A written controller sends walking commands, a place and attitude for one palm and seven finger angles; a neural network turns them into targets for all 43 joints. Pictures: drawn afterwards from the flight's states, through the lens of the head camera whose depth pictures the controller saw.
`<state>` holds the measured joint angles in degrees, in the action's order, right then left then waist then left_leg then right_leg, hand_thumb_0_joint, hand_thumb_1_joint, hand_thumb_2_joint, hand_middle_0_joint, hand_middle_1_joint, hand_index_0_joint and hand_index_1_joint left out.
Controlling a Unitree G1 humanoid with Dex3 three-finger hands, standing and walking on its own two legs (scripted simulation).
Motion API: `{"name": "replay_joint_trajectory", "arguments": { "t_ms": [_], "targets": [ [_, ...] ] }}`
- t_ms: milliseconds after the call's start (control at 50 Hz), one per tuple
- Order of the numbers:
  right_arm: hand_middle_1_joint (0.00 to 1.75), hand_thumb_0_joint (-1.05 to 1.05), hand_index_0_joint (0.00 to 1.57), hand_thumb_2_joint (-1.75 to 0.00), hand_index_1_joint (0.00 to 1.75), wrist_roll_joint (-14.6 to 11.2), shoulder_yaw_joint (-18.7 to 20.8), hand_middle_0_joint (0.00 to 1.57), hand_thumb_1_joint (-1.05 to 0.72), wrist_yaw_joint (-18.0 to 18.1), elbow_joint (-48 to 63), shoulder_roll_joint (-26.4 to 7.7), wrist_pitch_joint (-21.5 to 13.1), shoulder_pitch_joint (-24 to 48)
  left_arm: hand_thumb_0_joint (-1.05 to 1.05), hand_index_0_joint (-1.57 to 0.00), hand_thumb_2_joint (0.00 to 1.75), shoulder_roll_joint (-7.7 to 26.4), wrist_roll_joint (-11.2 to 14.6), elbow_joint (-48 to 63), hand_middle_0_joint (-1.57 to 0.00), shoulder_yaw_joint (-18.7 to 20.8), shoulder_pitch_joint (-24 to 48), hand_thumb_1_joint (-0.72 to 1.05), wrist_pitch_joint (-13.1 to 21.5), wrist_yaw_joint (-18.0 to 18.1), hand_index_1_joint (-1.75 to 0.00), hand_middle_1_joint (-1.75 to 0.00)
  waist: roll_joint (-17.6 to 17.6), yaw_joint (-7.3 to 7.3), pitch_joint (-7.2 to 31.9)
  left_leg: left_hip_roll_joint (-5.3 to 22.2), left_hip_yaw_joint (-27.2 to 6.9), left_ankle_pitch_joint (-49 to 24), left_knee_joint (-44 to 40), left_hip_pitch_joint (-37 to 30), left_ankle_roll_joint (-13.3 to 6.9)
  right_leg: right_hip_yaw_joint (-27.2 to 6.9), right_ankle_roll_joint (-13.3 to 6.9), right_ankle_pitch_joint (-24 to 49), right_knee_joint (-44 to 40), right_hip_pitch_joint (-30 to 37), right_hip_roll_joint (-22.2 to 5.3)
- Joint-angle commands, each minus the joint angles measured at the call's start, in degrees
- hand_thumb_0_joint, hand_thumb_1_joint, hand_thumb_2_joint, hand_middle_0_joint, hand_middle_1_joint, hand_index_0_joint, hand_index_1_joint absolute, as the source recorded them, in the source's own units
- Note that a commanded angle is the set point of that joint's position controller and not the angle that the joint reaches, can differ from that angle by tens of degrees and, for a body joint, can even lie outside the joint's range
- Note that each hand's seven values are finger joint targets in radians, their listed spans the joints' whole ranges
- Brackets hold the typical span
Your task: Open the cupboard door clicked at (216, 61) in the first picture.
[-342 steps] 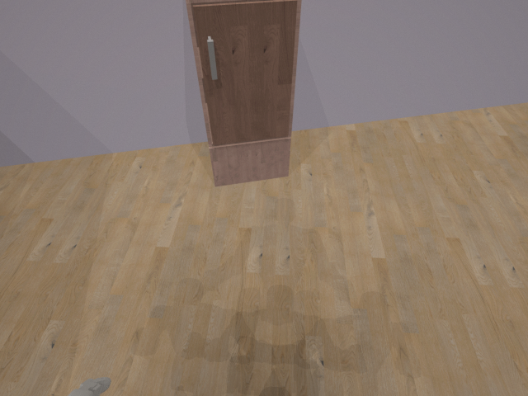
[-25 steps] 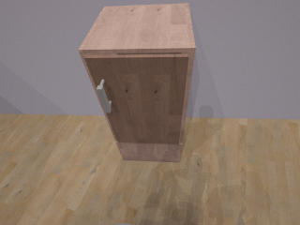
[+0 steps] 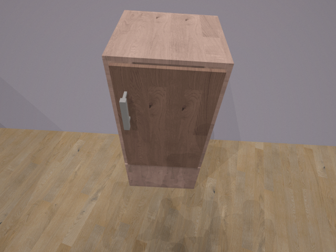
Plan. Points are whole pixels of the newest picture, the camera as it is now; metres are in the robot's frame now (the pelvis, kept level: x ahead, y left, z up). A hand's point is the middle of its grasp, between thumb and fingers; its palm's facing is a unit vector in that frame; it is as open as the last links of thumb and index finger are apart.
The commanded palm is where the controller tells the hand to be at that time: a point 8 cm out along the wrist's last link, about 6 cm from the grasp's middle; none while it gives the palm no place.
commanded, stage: come to a stop and stand still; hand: left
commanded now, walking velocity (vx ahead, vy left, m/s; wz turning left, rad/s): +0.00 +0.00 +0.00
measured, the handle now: (126, 111) +0.58 +0.20 -0.05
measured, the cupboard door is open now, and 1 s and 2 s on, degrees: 0 0 0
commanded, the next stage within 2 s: look again from close up in 0.06 s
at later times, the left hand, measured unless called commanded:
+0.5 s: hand out of the picture +0.06 +0.19 -0.17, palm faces +0.03 -0.96 -0.28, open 7.4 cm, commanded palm none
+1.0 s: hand out of the picture -0.07 +0.15 -0.18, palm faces +0.06 -0.98 -0.18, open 7.4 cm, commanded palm none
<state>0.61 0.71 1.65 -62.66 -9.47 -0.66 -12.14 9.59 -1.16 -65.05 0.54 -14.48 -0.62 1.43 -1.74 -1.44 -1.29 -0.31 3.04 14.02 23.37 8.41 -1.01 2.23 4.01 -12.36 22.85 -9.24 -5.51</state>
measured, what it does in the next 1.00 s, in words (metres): stands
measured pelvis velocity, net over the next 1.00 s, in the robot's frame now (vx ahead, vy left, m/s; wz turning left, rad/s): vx -0.04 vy -0.02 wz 0.01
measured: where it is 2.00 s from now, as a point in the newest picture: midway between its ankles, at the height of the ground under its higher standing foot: outside the picture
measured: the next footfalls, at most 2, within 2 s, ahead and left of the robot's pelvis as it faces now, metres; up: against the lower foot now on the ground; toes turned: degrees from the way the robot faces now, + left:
right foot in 1.68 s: +0.16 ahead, -0.12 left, +0.00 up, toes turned -6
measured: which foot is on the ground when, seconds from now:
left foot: down 0.00-1.00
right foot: down 0.00-1.00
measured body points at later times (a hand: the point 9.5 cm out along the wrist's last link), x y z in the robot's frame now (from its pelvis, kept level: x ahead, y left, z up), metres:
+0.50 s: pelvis -0.01 -0.02 -0.01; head -0.03 -0.03 +0.44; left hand +0.06 +0.24 -0.15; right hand +0.04 -0.28 -0.16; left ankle -0.01 +0.10 -0.74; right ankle +0.00 -0.16 -0.74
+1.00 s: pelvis -0.04 -0.02 +0.00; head -0.05 -0.01 +0.45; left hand -0.07 +0.21 -0.17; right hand -0.06 -0.25 -0.16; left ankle -0.02 +0.10 -0.74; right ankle -0.01 -0.16 -0.74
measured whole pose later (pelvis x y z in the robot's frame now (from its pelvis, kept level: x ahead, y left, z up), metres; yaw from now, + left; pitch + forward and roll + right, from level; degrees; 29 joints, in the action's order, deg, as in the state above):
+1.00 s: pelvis -0.04 -0.02 +0.00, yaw +1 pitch -2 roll -1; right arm 1.6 1.0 0.2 -62.7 -8.9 2.0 -21.0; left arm 9.2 -1.7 -60.9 1.1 -22.4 -1.3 1.2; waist -0.2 -0.2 0.5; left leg 2.1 1.0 17.6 30.0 13.3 -0.2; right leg 3.2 1.1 -19.0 28.6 -13.1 -2.8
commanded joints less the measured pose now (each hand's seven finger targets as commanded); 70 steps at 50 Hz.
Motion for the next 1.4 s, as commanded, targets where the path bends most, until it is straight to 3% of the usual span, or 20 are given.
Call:
{"name": "replay_joint_trajectory", "arguments": {
  "t_ms": [0, 120, 140, 180, 220, 280, 360, 620, 780, 900, 1080, 1120, 1160, 1180, 1220, 1280, 1320, 1340, 1360, 1380],
  "targets": [
    [0.30, 0.00, 0.20, -0.90, 0.30, -0.2, 0.7, 0.20, -0.90, 0.3, 1.1, -6.4, -0.9, -3.4, 0.00, -0.20, 0.90, 5.2, 0.3, 0.6, -0.20, 0.6, -3.6, 0.90, 0.6, 0.3, -0.30, -0.30, 3.6, 0.32, -1.5, 7.0, -5.8, -10.4, -6.5, 2.6, 0.1, -0.8, -2.4, 6.0, -2.3, 1.1, -1.7],
    [0.30, 0.00, 0.20, -0.90, 0.30, -0.2, 0.5, 0.20, -0.90, 0.5, -0.4, -5.8, -1.1, -5.7, 0.00, -0.20, 0.90, 5.1, 0.5, 0.3, -0.20, 0.4, -3.6, 0.90, 0.7, 0.5, -0.30, -0.30, 2.8, 0.42, -1.1, 6.8, -4.9, -14.2, -5.5, 1.2, 0.2, -0.7, -2.8, 7.8, -2.4, 1.9, -1.8],
    [0.30, 0.00, 0.20, -0.90, 0.30, -0.1, 1.4, 0.20, -0.90, -0.4, 5.3, -13.7, -1.2, -3.8, 0.00, -0.20, 0.90, 15.3, -0.4, 6.7, -0.20, 0.3, -1.5, 0.90, 2.0, 0.4, -0.30, -0.30, 0.5, 1.73, -6.4, 4.5, -6.4, -13.9, -4.7, 4.2, 0.9, -0.6, -4.4, 6.2, 1.4, -0.6, 0.7],
    [0.30, 0.00, 0.20, -0.90, 0.30, 0.7, 3.3, 0.20, -0.90, 0.7, 7.0, -13.7, -2.9, -4.3, 0.00, -0.20, 0.90, 11.6, -0.3, 7.6, -0.20, 2.3, -1.6, 0.90, 2.1, 0.6, -0.30, -0.30, 6.2, 1.49, 5.8, 7.2, -7.5, -25.1, 1.3, 0.6, -0.8, -0.7, -5.5, 6.8, 7.3, -0.4, -0.3],
    [0.30, 0.00, 0.20, -0.90, 0.30, 0.3, 2.8, 0.20, -0.90, 1.1, 7.5, -11.9, -2.5, -5.6, 0.00, -0.20, 0.90, 9.6, 0.0, 8.6, -0.20, 1.6, -3.2, 0.90, 1.9, 0.6, -0.30, -0.30, 5.4, 1.55, 8.2, 7.5, -7.0, -24.0, 3.2, -0.6, -1.6, -0.8, -5.6, 8.3, 6.2, -0.4, -0.1],
    [0.30, 0.00, 0.20, -0.90, 0.30, 0.4, 2.7, 0.20, -0.90, 0.8, 8.5, -10.4, -1.4, -6.0, 0.00, -0.20, 0.90, 9.4, -0.1, 9.8, -0.20, 1.9, -3.4, 0.90, 1.3, 0.5, -0.30, -0.30, 0.4, 1.67, 3.9, 6.0, -5.1, -17.8, 5.2, 4.4, -1.5, -1.2, -5.7, 12.5, 6.2, -0.3, -0.8],
    [0.30, 0.00, 0.20, -0.90, 0.30, 0.4, 2.3, 0.20, -0.90, 0.5, 8.7, -9.7, -0.7, -5.7, 0.00, -0.20, 0.90, 10.0, 0.1, 11.1, -0.20, 1.9, -3.5, 0.90, 1.0, 0.5, -0.30, -0.30, 1.1, 1.69, 1.5, 5.4, -3.7, -16.5, 5.7, 5.8, -0.8, -1.7, -5.7, 16.1, 6.8, -0.7, -1.1],
    [0.30, 0.00, 0.20, -0.90, 0.30, 0.5, 1.2, 0.20, -0.90, -0.9, 8.0, -9.1, 0.7, -3.1, 0.00, -0.20, 0.90, 10.7, 0.3, 11.2, -0.20, 1.0, -1.0, 0.90, 1.1, 0.2, -0.30, -0.30, -1.4, 1.98, -4.3, 4.3, -3.4, 1.1, 0.6, 6.5, 0.4, -5.1, -4.5, -6.8, -3.7, -6.8, -1.5],
    [0.30, 0.00, 0.20, -0.90, 0.30, 0.2, 0.9, 0.20, -0.90, -1.0, 5.7, -7.5, 0.6, -4.8, 0.00, -0.20, 0.90, 8.1, 0.3, 9.0, -0.20, 0.6, -4.2, 0.90, 1.2, 0.5, -0.30, -0.30, 1.3, 1.67, -2.9, 4.9, -4.1, 2.2, -1.6, 7.4, 0.6, -3.8, -4.0, -5.0, -3.9, -4.6, -1.0],
    [0.30, 0.00, 0.20, -0.90, 0.30, 0.9, 1.6, 0.20, -0.90, -1.1, 3.7, -7.1, 1.7, -8.4, 0.00, -0.20, 0.90, 6.8, -0.5, 7.5, -0.20, 1.7, -8.2, 0.90, 0.5, 0.2, -0.30, -0.30, 1.9, 1.30, -6.7, 4.5, -5.4, 21.4, -3.0, 12.9, -0.7, -3.6, -4.3, -24.8, -4.1, -8.1, 0.3],
    [0.30, 0.00, 0.20, -0.90, 0.30, 0.4, 2.9, 0.20, -0.90, -0.1, 2.5, -9.1, 0.7, -9.4, 0.00, -0.20, 0.90, -0.7, -0.5, 5.6, -0.20, 1.7, -13.4, 0.90, 0.8, -1.3, -0.30, -0.30, 11.6, 0.24, -5.3, 11.7, -14.9, 29.8, -11.8, 15.6, -5.3, 5.0, -4.5, -8.7, 11.5, -2.8, 5.8],
    [0.30, 0.00, 0.20, -0.90, 0.30, 0.4, 2.6, 0.20, -0.90, -0.2, 2.7, -7.4, 0.6, -8.3, 0.00, -0.20, 0.90, 0.4, -0.5, 4.4, -0.20, 2.3, -17.1, 0.90, 1.5, -1.2, -0.30, -0.30, 4.2, -1.58, -5.3, 7.7, -10.2, 26.3, -3.6, 19.3, -3.9, 0.9, -5.2, -11.7, 3.2, 3.1, 3.5],
    [0.30, 0.00, 0.20, -0.90, 0.30, 0.0, 1.5, 0.20, -0.90, -0.7, 4.9, -1.8, 0.6, -6.0, 0.00, -0.20, 0.90, 6.5, -0.3, 3.1, -0.20, 3.8, -21.5, 0.90, 2.1, 0.2, -0.30, -0.30, -13.2, -3.31, -7.7, -0.4, 0.7, 15.9, 18.4, 30.3, -0.9, -23.6, -12.0, -30.7, -13.4, 5.6, -11.9],
    [0.30, 0.00, 0.20, -0.90, 0.30, 0.4, 1.8, 0.20, -0.90, -1.1, 5.9, -2.7, 0.3, -3.1, 0.00, -0.20, 0.90, 7.1, 0.1, 3.0, -0.20, 4.0, -21.8, 0.90, 2.7, 0.6, -0.30, -0.30, -12.3, -3.39, -8.9, 2.0, -1.3, 14.1, 27.8, 30.3, -1.3, -28.6, -14.7, -30.2, -17.4, 2.4, -15.4],
    [0.30, 0.00, 0.20, -0.90, 0.30, 0.5, 2.3, 0.20, -0.90, -1.8, 4.9, -2.4, -0.1, -6.3, 0.00, -0.20, 0.90, 5.7, 0.0, 4.0, -0.20, 3.7, -16.4, 0.90, 3.3, 0.9, -0.30, -0.30, -6.7, 0.74, -6.8, 4.2, -2.2, 10.7, 32.0, 26.8, -1.5, -21.9, -14.7, -23.5, -14.9, -1.0, -13.8],
    [0.30, 0.00, 0.20, -0.90, 0.30, 0.1, 1.8, 0.20, -0.90, -2.3, 4.4, -0.1, -0.5, -8.2, 0.00, -0.20, 0.90, 4.6, -0.8, 5.3, -0.20, 3.3, -10.9, 0.90, 3.3, 0.7, -0.30, -0.30, -7.0, 2.94, -6.9, 4.7, 0.6, 8.7, 19.0, 14.7, -1.0, -10.1, -12.6, -12.7, -10.6, -8.5, -9.9],
    [0.30, 0.00, 0.20, -0.90, 0.30, 0.2, 1.5, 0.20, -0.90, -1.9, 2.8, 0.5, -1.2, -12.3, 0.00, -0.20, 0.90, 4.0, -0.5, 4.6, -0.20, 3.2, -10.9, 0.90, 2.8, 0.3, -0.30, -0.30, -6.1, 4.46, -6.0, 1.9, 4.7, 1.2, 8.5, 1.9, -0.1, -5.0, -10.4, -14.3, -5.5, -15.0, -5.9],
    [0.30, 0.00, 0.20, -0.90, 0.30, 0.1, 1.7, 0.20, -0.90, -1.5, 1.5, -0.5, -1.6, -15.5, 0.00, -0.20, 0.90, 3.0, -0.5, 4.5, -0.20, 3.0, -11.7, 0.90, 2.5, 0.1, -0.30, -0.30, 0.6, 5.04, -4.8, 1.5, 4.5, 1.3, 5.7, -3.8, 0.7, -3.1, -9.4, -15.1, -0.5, -17.7, -3.3],
    [0.30, 0.00, 0.20, -0.90, 0.30, 0.5, 2.4, 0.20, -0.90, -1.0, 0.6, -3.6, -1.8, -19.0, 0.00, -0.20, 0.90, 1.2, -0.3, 4.7, -0.20, 2.6, -12.1, 0.90, 2.1, -0.2, -0.30, -0.30, 9.9, 6.00, -4.0, 7.0, -4.1, 8.7, -0.2, -6.7, -0.5, -0.9, -7.6, -15.4, 8.8, -21.4, 0.1],
    [0.30, 0.00, 0.20, -0.90, 0.30, 1.0, 3.6, 0.20, -0.90, -0.4, 0.2, -8.8, -2.0, -22.7, 0.00, -0.20, 0.90, -1.5, 0.0, 6.3, -0.20, 2.2, -11.7, 0.90, 1.9, -0.5, -0.30, -0.30, 21.7, 6.98, -4.0, 19.9, -23.2, 20.1, -12.0, -6.9, -5.3, 5.0, -4.6, -19.2, 23.7, -27.8, 5.2]
  ]
}}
